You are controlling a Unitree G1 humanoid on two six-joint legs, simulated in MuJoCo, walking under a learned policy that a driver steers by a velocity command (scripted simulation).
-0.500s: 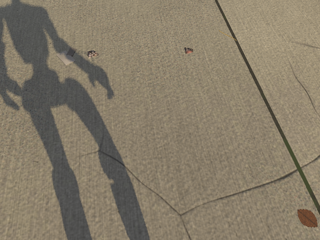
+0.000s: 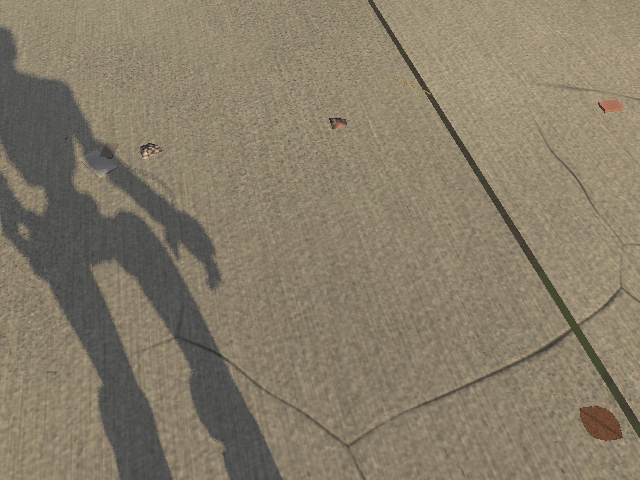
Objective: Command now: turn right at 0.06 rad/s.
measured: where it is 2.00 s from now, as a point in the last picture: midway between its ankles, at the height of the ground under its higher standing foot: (346, 454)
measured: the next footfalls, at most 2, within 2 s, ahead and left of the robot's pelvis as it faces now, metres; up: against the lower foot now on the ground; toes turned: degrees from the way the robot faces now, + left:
left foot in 1.44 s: +0.43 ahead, +0.06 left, +0.00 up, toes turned +4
right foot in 1.98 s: +0.75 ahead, -0.10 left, +0.00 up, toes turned +2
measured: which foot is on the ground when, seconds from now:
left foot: down 0.00-1.00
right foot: down 0.00-1.00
